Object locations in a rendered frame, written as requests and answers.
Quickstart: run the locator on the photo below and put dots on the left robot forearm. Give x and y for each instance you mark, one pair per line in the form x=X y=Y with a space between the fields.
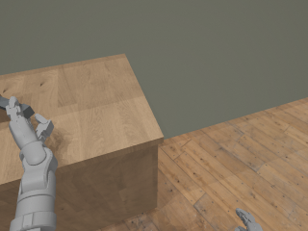
x=35 y=206

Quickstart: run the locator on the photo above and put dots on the counter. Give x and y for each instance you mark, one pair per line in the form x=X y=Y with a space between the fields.
x=105 y=139

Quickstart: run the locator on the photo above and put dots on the tap lever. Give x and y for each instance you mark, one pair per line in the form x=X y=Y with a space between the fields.
x=26 y=109

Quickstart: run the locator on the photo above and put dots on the robot right hand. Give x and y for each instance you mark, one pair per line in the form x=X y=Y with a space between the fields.
x=248 y=221

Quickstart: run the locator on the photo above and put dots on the robot left hand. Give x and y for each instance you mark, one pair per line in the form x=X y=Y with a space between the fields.
x=22 y=129

